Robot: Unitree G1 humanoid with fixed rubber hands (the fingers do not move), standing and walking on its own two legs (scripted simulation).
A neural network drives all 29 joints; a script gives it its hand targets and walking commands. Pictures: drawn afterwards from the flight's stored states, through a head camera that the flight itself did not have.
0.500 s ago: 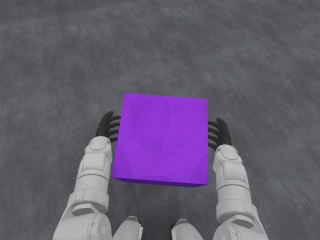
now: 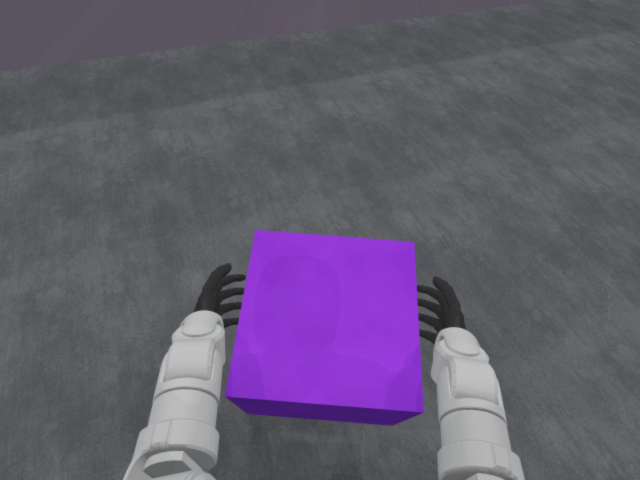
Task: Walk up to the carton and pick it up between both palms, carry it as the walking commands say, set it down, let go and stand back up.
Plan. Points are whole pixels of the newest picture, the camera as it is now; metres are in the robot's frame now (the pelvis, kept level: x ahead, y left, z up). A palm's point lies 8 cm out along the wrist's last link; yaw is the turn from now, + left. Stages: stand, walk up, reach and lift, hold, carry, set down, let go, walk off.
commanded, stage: reach and lift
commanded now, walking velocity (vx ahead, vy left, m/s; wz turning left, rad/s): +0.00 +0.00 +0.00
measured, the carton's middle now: (326, 332) +0.34 +0.00 -0.08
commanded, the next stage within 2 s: hold in 1.38 s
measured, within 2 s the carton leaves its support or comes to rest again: neither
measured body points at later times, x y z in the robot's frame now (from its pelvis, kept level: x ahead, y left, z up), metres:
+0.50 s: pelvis +0.00 +0.00 +0.01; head -0.04 +0.00 +0.46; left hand +0.31 +0.16 +0.05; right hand +0.30 -0.17 +0.05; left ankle +0.02 +0.12 -0.74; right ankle +0.01 -0.13 -0.74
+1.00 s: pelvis +0.00 +0.00 +0.01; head -0.05 +0.00 +0.46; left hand +0.30 +0.16 +0.05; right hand +0.30 -0.16 +0.05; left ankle +0.02 +0.12 -0.74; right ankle +0.01 -0.13 -0.74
